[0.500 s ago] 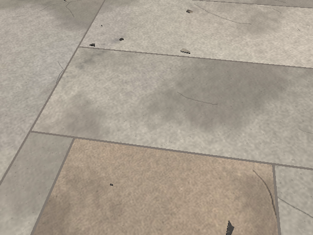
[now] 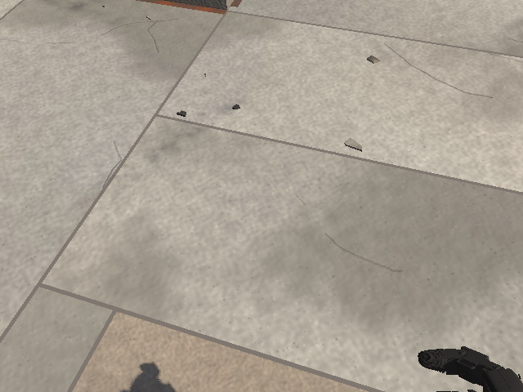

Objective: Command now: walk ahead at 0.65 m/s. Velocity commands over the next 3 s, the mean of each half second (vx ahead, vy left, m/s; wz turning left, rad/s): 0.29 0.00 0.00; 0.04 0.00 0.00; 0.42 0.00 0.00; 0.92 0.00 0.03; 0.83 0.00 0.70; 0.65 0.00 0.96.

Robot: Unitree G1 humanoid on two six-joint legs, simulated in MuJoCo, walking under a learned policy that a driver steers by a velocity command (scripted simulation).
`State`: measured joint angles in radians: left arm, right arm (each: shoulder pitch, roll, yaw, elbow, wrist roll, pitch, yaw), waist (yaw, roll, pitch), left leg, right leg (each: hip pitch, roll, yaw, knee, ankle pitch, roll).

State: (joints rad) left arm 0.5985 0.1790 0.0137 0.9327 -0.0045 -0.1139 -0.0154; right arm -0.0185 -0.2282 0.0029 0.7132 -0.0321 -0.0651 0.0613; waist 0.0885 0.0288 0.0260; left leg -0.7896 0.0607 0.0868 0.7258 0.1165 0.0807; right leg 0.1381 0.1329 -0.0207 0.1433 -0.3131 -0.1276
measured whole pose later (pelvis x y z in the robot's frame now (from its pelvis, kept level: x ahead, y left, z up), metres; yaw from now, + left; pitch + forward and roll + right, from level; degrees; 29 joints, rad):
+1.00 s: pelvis +0.30 -0.07 +0.01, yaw +1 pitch -2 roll +0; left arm 0.27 0.16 -0.01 1.08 0.01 -0.02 0.04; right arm 0.31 -0.16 0.01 1.13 -0.01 0.00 -0.04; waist -0.01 0.01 0.03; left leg -0.13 0.00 0.02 0.41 -0.25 0.00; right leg -0.20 0.05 -0.04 0.41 -0.18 -0.06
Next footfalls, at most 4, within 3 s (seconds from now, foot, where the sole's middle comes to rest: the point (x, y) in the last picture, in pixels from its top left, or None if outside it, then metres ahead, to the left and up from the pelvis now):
0.12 left None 0.32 0.05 -0.77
0.52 right None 0.37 -0.15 -0.77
1.40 left None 0.36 0.06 -0.77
1.88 right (357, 280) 0.79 -0.15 -0.77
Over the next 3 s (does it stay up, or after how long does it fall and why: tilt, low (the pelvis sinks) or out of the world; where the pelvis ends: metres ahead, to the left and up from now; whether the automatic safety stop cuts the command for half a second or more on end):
stays up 1.45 0.05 0.01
